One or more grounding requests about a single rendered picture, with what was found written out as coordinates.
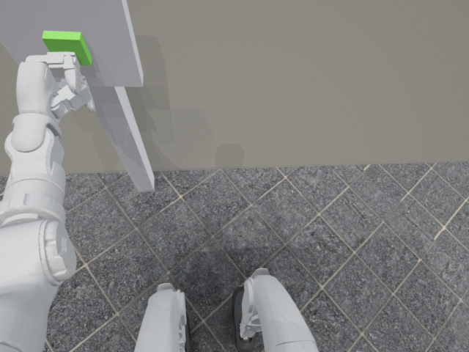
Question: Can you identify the right robot foot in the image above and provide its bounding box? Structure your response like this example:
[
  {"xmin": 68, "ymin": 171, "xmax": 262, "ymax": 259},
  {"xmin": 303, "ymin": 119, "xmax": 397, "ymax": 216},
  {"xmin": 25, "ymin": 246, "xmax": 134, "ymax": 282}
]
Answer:
[{"xmin": 232, "ymin": 287, "xmax": 254, "ymax": 352}]

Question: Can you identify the robot left hand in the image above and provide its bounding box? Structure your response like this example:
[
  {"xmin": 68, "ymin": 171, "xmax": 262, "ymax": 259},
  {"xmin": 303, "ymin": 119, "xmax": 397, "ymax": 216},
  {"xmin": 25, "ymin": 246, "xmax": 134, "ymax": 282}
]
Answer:
[{"xmin": 16, "ymin": 51, "xmax": 96, "ymax": 125}]

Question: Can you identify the left robot forearm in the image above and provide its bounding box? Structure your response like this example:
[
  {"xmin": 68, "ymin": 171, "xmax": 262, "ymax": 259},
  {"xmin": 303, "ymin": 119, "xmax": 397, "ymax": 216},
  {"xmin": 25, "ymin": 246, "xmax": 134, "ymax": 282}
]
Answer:
[{"xmin": 0, "ymin": 113, "xmax": 66, "ymax": 228}]

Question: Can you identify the button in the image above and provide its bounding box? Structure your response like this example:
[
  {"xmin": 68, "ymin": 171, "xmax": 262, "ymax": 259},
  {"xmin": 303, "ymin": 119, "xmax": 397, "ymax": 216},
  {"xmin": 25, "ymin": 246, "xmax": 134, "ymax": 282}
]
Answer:
[{"xmin": 42, "ymin": 31, "xmax": 92, "ymax": 65}]

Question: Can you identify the panel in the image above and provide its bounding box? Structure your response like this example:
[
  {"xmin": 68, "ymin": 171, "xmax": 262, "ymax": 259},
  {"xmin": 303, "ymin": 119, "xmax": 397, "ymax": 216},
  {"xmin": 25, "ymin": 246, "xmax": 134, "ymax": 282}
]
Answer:
[{"xmin": 0, "ymin": 0, "xmax": 155, "ymax": 192}]

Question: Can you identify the robot left thigh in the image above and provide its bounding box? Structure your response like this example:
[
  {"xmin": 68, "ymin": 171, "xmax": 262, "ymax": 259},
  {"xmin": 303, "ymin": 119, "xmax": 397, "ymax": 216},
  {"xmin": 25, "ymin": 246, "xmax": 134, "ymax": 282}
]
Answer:
[{"xmin": 134, "ymin": 289, "xmax": 186, "ymax": 352}]

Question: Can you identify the robot left upper arm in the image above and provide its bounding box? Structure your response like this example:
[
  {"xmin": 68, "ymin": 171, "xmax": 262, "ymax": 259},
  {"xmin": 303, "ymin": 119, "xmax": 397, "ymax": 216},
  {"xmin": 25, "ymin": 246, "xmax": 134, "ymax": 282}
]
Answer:
[{"xmin": 0, "ymin": 219, "xmax": 76, "ymax": 352}]

